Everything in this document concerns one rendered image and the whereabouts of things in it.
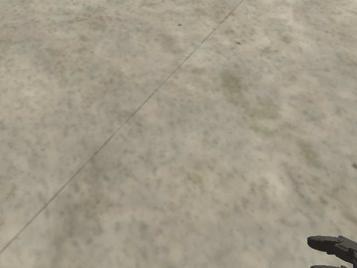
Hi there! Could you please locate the robot right hand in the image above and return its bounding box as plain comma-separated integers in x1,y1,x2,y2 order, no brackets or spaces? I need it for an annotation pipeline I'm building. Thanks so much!
307,236,357,268

